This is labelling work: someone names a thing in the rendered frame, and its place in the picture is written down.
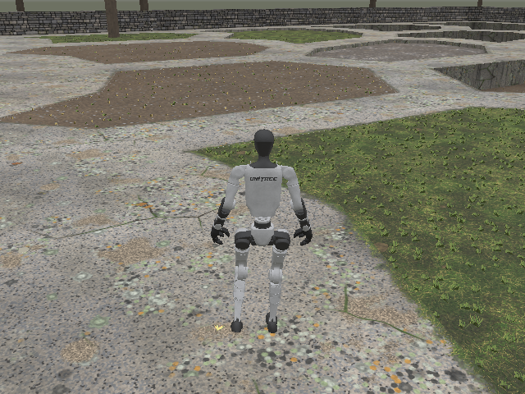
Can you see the robot right forearm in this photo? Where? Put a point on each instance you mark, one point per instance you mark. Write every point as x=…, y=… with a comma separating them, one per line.
x=303, y=217

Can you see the robot right shin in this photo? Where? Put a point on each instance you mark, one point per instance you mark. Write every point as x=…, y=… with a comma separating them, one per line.
x=274, y=297

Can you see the right robot upper arm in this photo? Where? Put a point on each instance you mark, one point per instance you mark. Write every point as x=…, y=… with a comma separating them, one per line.
x=293, y=187

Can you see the robot right hand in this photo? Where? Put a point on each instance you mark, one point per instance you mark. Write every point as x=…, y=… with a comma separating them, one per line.
x=302, y=233

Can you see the robot left hand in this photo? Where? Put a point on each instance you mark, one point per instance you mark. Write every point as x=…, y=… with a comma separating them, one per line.
x=215, y=233

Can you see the robot head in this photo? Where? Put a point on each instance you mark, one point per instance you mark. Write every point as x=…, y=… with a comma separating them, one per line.
x=263, y=141

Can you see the robot left forearm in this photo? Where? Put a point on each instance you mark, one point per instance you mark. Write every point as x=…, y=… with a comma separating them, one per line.
x=221, y=216

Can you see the left robot upper arm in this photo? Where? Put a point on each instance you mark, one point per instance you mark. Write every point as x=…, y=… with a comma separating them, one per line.
x=233, y=185

